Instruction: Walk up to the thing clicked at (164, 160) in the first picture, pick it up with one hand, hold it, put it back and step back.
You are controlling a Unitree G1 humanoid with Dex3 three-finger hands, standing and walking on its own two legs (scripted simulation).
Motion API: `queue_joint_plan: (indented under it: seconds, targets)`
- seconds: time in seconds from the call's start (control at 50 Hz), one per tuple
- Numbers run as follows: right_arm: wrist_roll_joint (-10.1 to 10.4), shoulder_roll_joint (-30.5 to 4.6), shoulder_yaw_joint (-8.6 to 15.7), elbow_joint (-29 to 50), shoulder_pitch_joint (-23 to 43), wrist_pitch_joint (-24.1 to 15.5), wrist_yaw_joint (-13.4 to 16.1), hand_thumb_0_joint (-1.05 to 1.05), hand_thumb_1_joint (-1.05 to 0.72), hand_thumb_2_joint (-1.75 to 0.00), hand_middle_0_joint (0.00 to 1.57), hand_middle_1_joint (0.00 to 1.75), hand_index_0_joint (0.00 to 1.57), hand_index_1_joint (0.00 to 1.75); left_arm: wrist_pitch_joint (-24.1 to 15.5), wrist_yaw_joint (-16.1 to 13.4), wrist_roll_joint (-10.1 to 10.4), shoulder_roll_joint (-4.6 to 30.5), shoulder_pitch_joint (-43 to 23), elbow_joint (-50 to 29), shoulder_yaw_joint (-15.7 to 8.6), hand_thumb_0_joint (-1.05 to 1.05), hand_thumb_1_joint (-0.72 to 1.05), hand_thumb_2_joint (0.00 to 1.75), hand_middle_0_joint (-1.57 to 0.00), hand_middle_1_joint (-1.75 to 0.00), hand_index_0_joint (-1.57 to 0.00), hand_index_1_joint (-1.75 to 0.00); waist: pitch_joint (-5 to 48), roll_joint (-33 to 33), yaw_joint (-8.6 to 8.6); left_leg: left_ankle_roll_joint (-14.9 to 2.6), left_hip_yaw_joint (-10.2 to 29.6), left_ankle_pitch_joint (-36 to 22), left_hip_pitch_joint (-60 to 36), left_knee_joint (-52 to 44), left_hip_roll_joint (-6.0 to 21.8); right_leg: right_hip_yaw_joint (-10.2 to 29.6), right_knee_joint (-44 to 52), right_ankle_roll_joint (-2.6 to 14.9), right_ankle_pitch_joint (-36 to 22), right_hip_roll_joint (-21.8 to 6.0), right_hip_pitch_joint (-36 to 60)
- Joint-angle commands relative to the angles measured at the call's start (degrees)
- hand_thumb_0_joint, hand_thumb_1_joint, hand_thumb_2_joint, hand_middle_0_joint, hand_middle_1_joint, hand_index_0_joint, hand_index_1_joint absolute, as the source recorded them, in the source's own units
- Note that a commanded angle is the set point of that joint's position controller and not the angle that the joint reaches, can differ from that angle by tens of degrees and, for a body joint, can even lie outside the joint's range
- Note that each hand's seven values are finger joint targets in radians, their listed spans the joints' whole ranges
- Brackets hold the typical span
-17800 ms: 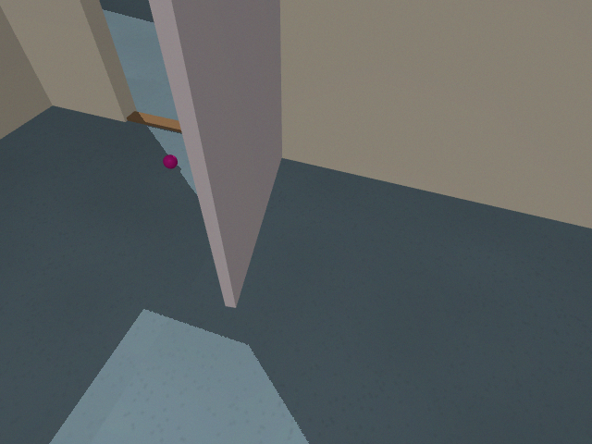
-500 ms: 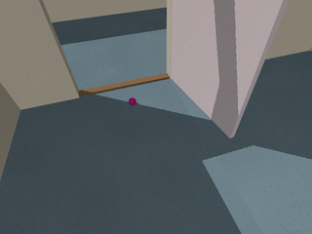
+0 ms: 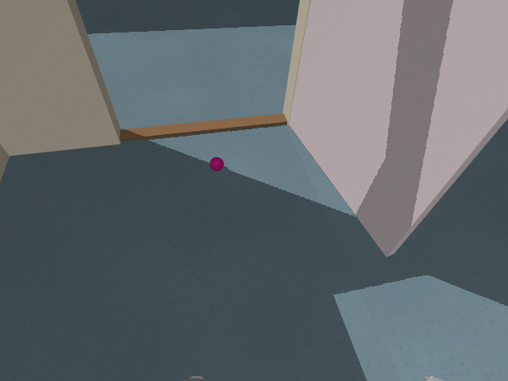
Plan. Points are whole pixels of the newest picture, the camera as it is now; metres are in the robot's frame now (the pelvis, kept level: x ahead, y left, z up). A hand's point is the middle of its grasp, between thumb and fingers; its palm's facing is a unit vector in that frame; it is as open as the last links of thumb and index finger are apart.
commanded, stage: walk up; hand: left
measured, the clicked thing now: (216, 164) +1.22 +0.22 -0.72
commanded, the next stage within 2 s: none
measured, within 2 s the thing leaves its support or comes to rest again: neither
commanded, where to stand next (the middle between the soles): +0.78 -0.01 m, yaw -3 degrees
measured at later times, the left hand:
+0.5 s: hand (121, 308) +0.26 +0.25 -0.11, palm faces -0.02 -0.91 -0.41, open 7.4 cm
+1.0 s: hand (148, 196) +0.53 +0.27 -0.12, palm faces -0.13 -0.92 -0.36, open 7.4 cm
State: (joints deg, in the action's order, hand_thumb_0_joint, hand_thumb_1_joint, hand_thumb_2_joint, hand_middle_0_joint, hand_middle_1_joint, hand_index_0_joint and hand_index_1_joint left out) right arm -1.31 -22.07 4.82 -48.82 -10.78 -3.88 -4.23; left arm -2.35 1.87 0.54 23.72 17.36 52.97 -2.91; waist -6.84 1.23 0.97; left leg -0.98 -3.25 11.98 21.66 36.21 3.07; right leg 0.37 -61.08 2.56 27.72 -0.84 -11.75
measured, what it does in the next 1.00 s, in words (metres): walks ahead: right foot, then left foot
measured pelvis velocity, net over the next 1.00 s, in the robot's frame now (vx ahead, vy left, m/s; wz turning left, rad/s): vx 0.42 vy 0.00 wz -0.06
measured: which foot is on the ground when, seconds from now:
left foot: down 0.00-0.30, up 0.32-0.64, down 0.66-1.00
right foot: up 0.00-0.28, down 0.30-0.68, up 0.70-1.00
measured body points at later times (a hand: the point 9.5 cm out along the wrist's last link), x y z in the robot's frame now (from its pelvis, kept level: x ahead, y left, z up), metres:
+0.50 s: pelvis +0.23 -0.03 +0.01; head +0.24 -0.06 +0.46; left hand +0.26 +0.29 -0.08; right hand +0.31 -0.35 -0.11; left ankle +0.26 +0.09 -0.67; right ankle +0.24 -0.16 -0.72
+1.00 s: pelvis +0.42 +0.00 +0.01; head +0.44 +0.01 +0.46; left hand +0.53 +0.32 -0.10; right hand +0.44 -0.33 -0.09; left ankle +0.41 +0.11 -0.72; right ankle +0.53 -0.15 -0.69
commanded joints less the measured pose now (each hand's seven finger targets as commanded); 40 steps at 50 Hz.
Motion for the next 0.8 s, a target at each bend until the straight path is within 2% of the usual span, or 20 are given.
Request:
queue_joint_plan:
  seconds: [0.0, 0.04, 0.08, 0.16, 0.22, 0.24, 0.26, 0.28, 0.3, 0.32, 0.36, 0.42, 0.48, 0.56, 0.62, 0.64, 0.66, 0.68, 0.72, 0.78]
  targets:
    - [1.6, -16.4, 3.9, 3.7, -6.9, -0.6, 2.5, 0.0, -0.9, -0.9, 0.2, 0.3, 0.2, 0.3, -2.6, -0.5, 0.8, 12.5, 2.3, -5.1, -2.5, 0.0, 0.9, 0.9, -0.2, -0.3, -0.2, -0.3, 7.0, -7.7, -2.73, -13.09, 17.2, -4.0, -18.5, -19.1, 16.2, 5.4, -6.6, 0.23, -5.2, -3.2, -21.7]
    - [1.2, -15.5, 3.1, 4.5, -4.8, -1.1, 2.3, 0.0, -0.9, -0.9, 0.2, 0.3, 0.2, 0.3, -2.1, 0.6, 0.2, 10.9, 4.3, -4.3, -2.5, 0.0, 0.9, 0.9, -0.2, -0.3, -0.2, -0.3, 4.7, -8.8, -1.06, -12.11, 9.9, -6.5, -11.7, -19.6, 13.6, 2.8, 3.0, -1.21, -6.4, -4.4, -16.4]
    - [0.6, -16.1, 3.3, 5.4, -5.0, -1.4, 2.1, 0.0, -0.9, -0.9, 0.2, 0.3, 0.2, 0.3, -2.1, 1.5, -0.5, 10.3, 1.4, -5.2, -2.4, 0.0, 0.9, 0.9, -0.2, -0.3, -0.2, -0.3, 2.6, -10.0, -2.18, -13.56, 7.8, -6.0, -10.1, -20.2, 13.7, 0.2, 12.7, -2.45, -6.9, -5.2, -16.7]
    - [0.9, -16.8, 3.3, 6.7, -2.7, -1.7, 1.2, 0.0, -0.9, -0.9, 0.2, 0.3, 0.2, 0.3, -2.5, 2.3, -1.3, 10.4, 0.3, -5.0, -3.6, 0.0, 0.9, 0.9, -0.2, -0.3, -0.2, -0.3, 3.6, -11.3, -0.95, -11.39, 5.8, 9.5, -4.1, -20.2, 11.9, -2.9, 22.9, -1.69, -18.0, -4.0, -8.0]
    - [1.1, -16.0, 2.8, 7.8, 1.9, -1.0, 1.0, 0.0, -0.9, -0.9, 0.2, 0.3, 0.2, 0.3, -2.8, 2.2, -1.5, 11.6, 5.9, -2.3, -4.6, 0.0, 0.9, 0.9, -0.2, -0.3, -0.2, -0.3, 4.8, -6.9, 3.76, -8.81, 3.7, 18.2, 3.6, -12.8, 9.8, -5.8, 25.5, -1.72, -22.5, -2.1, 4.3]
    - [0.7, -14.0, 2.1, 7.7, 0.6, -0.8, 1.1, 0.0, -0.9, -0.9, 0.2, 0.3, 0.2, 0.3, -3.0, 1.9, -1.8, 13.5, 8.1, -1.7, -5.6, 0.0, 0.9, 0.9, -0.2, -0.3, -0.2, -0.3, 5.8, -2.3, 4.92, -7.47, 2.4, 18.2, 7.7, -6.1, 8.1, -5.0, 25.0, -1.23, -17.6, -1.5, 10.8]
    - [0.6, -11.6, 1.0, 7.6, -1.7, -0.8, 1.2, 0.0, -0.9, -0.9, 0.2, 0.3, 0.2, 0.3, -3.6, 1.2, -1.8, 15.9, 12.8, -1.2, -6.6, 0.0, 0.9, 0.9, -0.2, -0.3, -0.2, -0.3, 8.1, 7.7, 7.46, -5.81, -1.3, 13.9, 11.4, 10.0, 3.9, 1.0, 31.8, 0.79, -6.5, -3.6, 17.5]
    - [0.7, -7.8, -0.2, 8.0, -3.8, -0.7, 1.1, 0.0, -0.9, -0.9, 0.2, 0.3, 0.2, 0.3, -4.4, 0.1, -2.0, 20.5, 17.3, -1.8, -7.6, 0.0, 0.9, 0.9, -0.2, -0.3, -0.2, -0.3, 8.0, 18.9, 8.31, -2.43, -1.9, 18.5, 18.4, 29.7, -3.4, 25.4, 42.8, 4.38, 2.6, -17.3, 18.2]
    - [0.9, -12.8, 1.1, 7.8, -3.0, -0.4, 1.8, 0.0, -0.9, -0.9, 0.2, 0.3, 0.2, 0.3, -4.6, 0.0, -1.1, 21.9, 14.0, -3.5, -6.6, 0.0, 0.9, 0.9, -0.2, -0.3, -0.2, -0.3, 7.2, 13.0, 6.37, -1.28, 3.4, 19.7, 21.2, 34.4, -4.1, 42.6, 49.7, 11.0, 2.2, -24.5, 15.2]
    - [1.1, -15.0, 1.6, 6.5, -2.2, -0.3, 2.2, 0.0, -0.9, -0.9, 0.2, 0.3, 0.2, 0.3, -4.5, -0.2, -0.6, 21.2, 8.2, -5.3, -6.3, 0.0, 0.9, 0.9, -0.2, -0.3, -0.2, -0.3, 3.6, 6.5, 4.07, -1.2, 8.3, 16.3, 21.0, 35.9, -0.1, 40.3, 49.8, 13.3, 2.5, -25.1, 9.7]
    - [2.0, -14.5, 1.6, 4.2, -4.0, -0.2, 1.9, 0.0, -0.9, -0.9, 0.2, 0.3, 0.2, 0.3, -4.5, -0.6, -0.5, 17.7, 3.9, -6.0, -5.6, 0.0, 0.9, 0.9, -0.2, -0.3, -0.2, -0.3, 2.9, 4.2, 2.02, -1.22, 8.8, 11.0, 17.4, 31.7, 2.0, 25.0, 47.5, 11.87, -4.1, -19.8, 5.7]
    - [1.2, -13.3, 1.8, 2.1, -7.3, 0.4, 0.7, 0.0, -0.9, -0.9, 0.2, 0.3, 0.2, 0.3, -4.4, -0.4, -0.9, 15.6, 2.0, -6.5, -4.7, 0.0, 0.9, 0.9, -0.2, -0.3, -0.2, -0.3, 3.1, 7.7, -0.09, -0.12, 5.7, 9.5, 9.4, 18.9, 2.6, 11.3, 46.1, 10.45, -10.9, -14.8, -0.7]
    - [0.4, -12.0, 1.8, 3.6, -3.9, 0.5, -0.2, 0.0, -0.9, -0.9, 0.2, 0.3, 0.2, 0.3, -4.8, -0.4, -1.2, 16.6, 3.4, -7.1, -5.0, 0.0, 0.9, 0.9, -0.2, -0.3, -0.2, -0.3, 4.1, 7.9, 1.32, 0.19, 3.3, 7.2, 7.7, 9.1, 2.5, 8.2, 45.3, 10.86, -11.5, -15.0, 0.3]
    - [0.4, -11.5, 2.2, 4.7, -1.1, -0.3, -0.6, 0.0, -0.9, -0.9, 0.2, 0.3, 0.2, 0.3, -4.5, -0.2, -1.0, 17.0, 2.4, -7.9, -4.7, 0.0, 0.9, 0.9, -0.2, -0.3, -0.2, -0.3, 5.0, 5.8, 1.33, -0.15, 0.5, 0.9, 0.9, -0.3, 1.1, 5.1, 42.2, 9.09, -12.7, -14.4, -0.9]
    - [0.0, -13.3, 3.5, 1.8, -9.0, -0.8, 0.1, 0.0, -0.9, -0.9, 0.2, 0.3, 0.2, 0.3, -3.9, -0.2, -0.9, 14.8, 0.4, -8.3, -3.3, 0.0, 0.9, 0.9, -0.2, -0.3, -0.2, -0.3, 7.6, 0.1, -4.33, -1.26, -2.5, -1.0, -16.9, -3.9, -1.8, -0.3, 29.8, 5.99, -16.3, -11.1, -10.3]
    - [-0.2, -16.4, 4.6, 0.2, -15.7, -1.3, 0.8, 0.0, -0.9, -0.9, 0.2, 0.3, 0.2, 0.3, -3.7, -0.2, -1.0, 11.8, 2.2, -8.4, -2.3, 0.0, 0.9, 0.9, -0.2, -0.3, -0.2, -0.3, 11.0, -9.2, -7.49, -3.66, 4.1, 8.8, -24.9, -8.9, 1.0, -3.7, 13.3, 4.25, -18.9, -7.1, -14.9]
    - [-0.6, -21.8, 5.8, 1.7, -17.2, -1.7, 1.4, 0.0, -0.9, -0.9, 0.2, 0.3, 0.2, 0.3, -3.4, 0.0, -0.1, 7.7, 4.3, -9.2, -1.3, 0.0, 0.9, 0.9, -0.2, -0.3, -0.2, -0.3, 10.7, -20.9, -6.94, -9.63, 34.2, 22.3, -30.0, -20.1, 17.4, -5.1, -2.4, 0.12, -1.7, 1.9, -29.7]
    - [1.3, -23.1, 6.0, 2.8, -15.5, -1.5, 1.4, 0.0, -0.9, -0.9, 0.2, 0.3, 0.2, 0.3, -2.9, -1.1, -0.6, 13.9, 2.6, -7.9, -2.8, 0.0, 0.9, 0.9, -0.2, -0.3, -0.2, -0.3, 9.4, -12.5, -6.79, -15.33, 42.3, 25.6, -24.6, -23.3, 22.7, 1.4, -7.6, 0.85, 3.7, 0.1, -29.7]
    - [1.7, -19.2, 4.4, 3.7, -10.0, -1.4, 2.0, 0.0, -0.9, -0.9, 0.2, 0.3, 0.2, 0.3, -2.8, -1.0, -0.2, 14.2, 2.7, -6.0, -2.4, 0.0, 0.9, 0.9, -0.2, -0.3, -0.2, -0.3, 3.4, -5.6, -3.5, -13.37, 28.9, 15.2, -16.3, -22.0, 18.6, 5.6, -7.8, 0.67, -4.0, -2.9, -27.6]
    - [1.4, -16.2, 2.8, 4.0, -6.9, -1.9, 2.2, 0.0, -0.9, -0.9, 0.2, 0.3, 0.2, 0.3, -2.6, 0.0, -0.3, 12.9, 6.1, -3.4, -2.7, 0.0, 0.9, 0.9, -0.2, -0.3, -0.2, -0.3, 2.6, -9.6, -0.83, -11.25, 14.8, 0.8, -10.3, -20.7, 13.6, 2.9, 1.7, -0.63, -7.9, -5.5, -20.4]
